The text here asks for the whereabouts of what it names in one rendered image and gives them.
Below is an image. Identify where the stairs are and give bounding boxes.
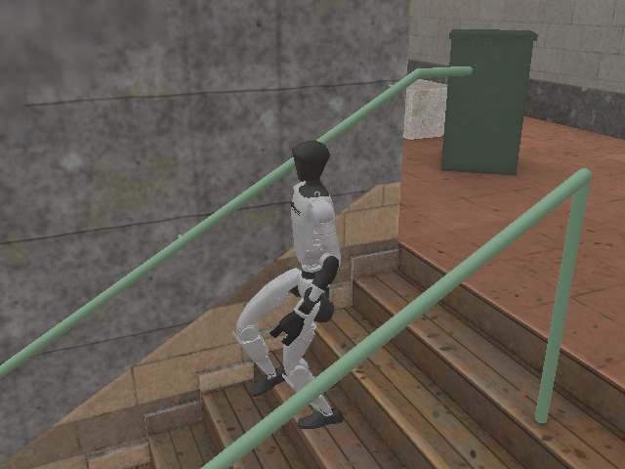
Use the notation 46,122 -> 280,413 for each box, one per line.
128,244 -> 625,469

